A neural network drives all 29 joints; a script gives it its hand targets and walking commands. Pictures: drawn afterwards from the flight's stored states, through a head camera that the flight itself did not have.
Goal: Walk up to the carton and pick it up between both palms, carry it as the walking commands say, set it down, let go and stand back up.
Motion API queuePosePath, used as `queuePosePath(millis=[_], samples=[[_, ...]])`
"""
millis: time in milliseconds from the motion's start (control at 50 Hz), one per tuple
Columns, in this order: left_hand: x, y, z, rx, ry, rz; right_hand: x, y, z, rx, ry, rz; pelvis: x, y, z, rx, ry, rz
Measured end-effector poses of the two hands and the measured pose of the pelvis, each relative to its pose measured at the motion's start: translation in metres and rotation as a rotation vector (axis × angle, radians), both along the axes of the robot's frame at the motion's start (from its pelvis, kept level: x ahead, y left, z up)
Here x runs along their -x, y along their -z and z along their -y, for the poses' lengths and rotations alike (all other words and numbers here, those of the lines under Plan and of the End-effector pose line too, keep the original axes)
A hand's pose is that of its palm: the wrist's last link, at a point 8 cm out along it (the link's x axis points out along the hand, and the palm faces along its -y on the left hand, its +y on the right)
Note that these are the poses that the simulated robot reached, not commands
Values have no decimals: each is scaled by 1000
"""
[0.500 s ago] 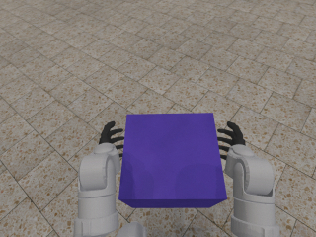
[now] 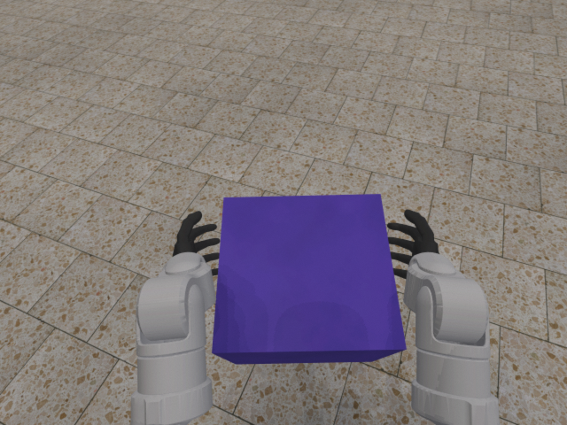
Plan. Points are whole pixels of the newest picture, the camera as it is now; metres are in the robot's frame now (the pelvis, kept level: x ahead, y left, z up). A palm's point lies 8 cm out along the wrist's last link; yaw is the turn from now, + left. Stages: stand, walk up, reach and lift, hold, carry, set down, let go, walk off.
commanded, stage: carry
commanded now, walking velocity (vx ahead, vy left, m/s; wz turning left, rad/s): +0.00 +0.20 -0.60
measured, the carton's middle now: (302, 285) +0.32 +0.01 -0.01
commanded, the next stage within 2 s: none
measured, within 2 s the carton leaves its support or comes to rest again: neither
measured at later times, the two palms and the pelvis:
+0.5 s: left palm (155, 281) +0.27 +0.20 +0.08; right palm (393, 335) +0.21 -0.09 +0.09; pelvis -0.04 +0.12 +0.01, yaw -17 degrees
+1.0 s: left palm (156, 276) +0.28 +0.20 +0.07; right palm (362, 424) +0.12 -0.05 +0.09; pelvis -0.04 +0.24 +0.00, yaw -34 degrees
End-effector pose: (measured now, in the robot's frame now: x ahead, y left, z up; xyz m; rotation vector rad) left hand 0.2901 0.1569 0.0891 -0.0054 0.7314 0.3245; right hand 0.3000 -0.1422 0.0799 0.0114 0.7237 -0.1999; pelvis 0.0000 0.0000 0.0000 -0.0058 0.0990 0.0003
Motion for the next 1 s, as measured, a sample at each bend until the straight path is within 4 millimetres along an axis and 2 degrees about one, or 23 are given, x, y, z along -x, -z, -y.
queuePosePath(millis=[80,180,260,340,400,460,520,600,660,740,800,860,1000], samples=[[1,7,13,-20,106,-66,29,8,13,-7,100,-66,9,-8,-13,-20,35,8],[2,7,12,-6,190,-67,53,0,10,-5,194,-66,21,-13,-35,-34,93,5],[2,5,-3,9,227,-32,61,-9,-7,12,228,-31,27,-11,-61,-39,139,-4],[4,14,-28,46,239,-12,68,-9,-33,55,235,-12,30,0,-90,-29,187,-1],[14,21,-44,57,232,-60,77,-6,-48,74,221,-61,32,-5,-104,-8,239,6],[19,17,-48,49,244,-89,87,-5,-53,62,237,-90,35,-11,-115,6,276,8],[14,8,-42,39,278,-66,95,-8,-51,42,280,-66,38,-11,-124,10,314,4],[7,-1,-23,20,351,-9,112,-7,-38,16,358,-9,43,-3,-132,1,365,1],[9,1,-7,-13,429,-8,133,2,-29,-8,429,-8,47,-1,-140,0,399,0],[17,9,0,-33,518,-78,163,8,-33,-23,519,-78,52,-10,-155,-19,441,15],[19,8,-2,-22,567,-74,176,2,-40,-20,573,-73,54,-13,-171,-28,478,16],[16,5,-8,-7,601,-46,180,-6,-51,-6,606,-45,54,-12,-189,-34,512,12],[7,17,-47,50,628,-34,179,-9,-95,61,625,-35,44,-1,-237,-19,599,8]])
